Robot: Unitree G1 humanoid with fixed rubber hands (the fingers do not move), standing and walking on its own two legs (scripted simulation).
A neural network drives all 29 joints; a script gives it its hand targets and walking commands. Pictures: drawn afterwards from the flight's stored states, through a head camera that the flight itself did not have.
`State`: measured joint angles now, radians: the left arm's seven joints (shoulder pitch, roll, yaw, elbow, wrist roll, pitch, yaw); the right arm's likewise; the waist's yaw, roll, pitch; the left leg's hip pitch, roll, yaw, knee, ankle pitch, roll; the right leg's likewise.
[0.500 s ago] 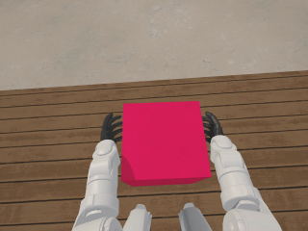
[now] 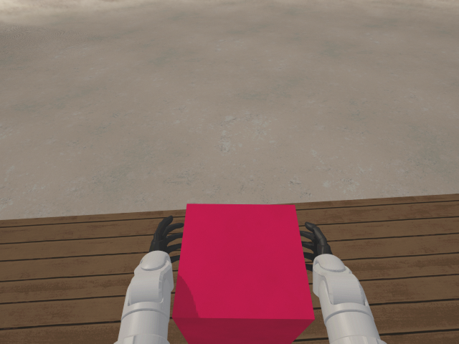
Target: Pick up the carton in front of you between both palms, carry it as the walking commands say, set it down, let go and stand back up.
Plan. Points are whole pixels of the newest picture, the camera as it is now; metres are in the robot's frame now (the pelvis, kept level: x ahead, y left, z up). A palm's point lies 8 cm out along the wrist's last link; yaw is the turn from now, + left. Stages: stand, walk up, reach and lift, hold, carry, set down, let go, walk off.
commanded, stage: reach and lift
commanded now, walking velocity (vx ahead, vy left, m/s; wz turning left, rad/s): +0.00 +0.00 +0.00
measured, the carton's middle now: (239, 279) +0.29 +0.00 -0.07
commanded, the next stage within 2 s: hold in 1.00 s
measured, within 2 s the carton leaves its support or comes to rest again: neither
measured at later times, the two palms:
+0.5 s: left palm (159, 255) +0.29 +0.15 +0.04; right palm (326, 258) +0.28 -0.15 +0.03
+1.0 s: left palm (157, 250) +0.29 +0.15 +0.05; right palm (326, 254) +0.28 -0.15 +0.04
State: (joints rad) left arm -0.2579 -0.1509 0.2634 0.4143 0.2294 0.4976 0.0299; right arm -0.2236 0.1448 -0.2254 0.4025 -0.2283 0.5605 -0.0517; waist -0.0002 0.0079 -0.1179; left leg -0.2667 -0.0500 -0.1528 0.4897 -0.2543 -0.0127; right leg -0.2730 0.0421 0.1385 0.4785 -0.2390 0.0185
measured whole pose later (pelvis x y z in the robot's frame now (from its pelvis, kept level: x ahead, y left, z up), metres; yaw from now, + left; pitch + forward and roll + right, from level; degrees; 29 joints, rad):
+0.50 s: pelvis -0.02 +0.00 +0.00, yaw +0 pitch -4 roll +0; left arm -0.35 -0.18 0.33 0.40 0.33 0.59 -0.01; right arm -0.32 0.17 -0.28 0.39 -0.31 0.65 -0.01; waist 0.00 0.01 -0.01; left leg -0.16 -0.04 -0.15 0.44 -0.22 -0.02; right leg -0.17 0.04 0.13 0.44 -0.21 0.01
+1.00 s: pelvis +0.00 +0.00 +0.01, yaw +0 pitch -5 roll +0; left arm -0.28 -0.16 0.24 0.31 0.29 0.66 0.00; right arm -0.24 0.15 -0.21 0.30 -0.28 0.72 -0.02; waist 0.00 0.00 -0.02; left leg -0.07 -0.04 -0.14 0.36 -0.21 -0.01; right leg -0.08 0.03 0.13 0.36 -0.19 0.01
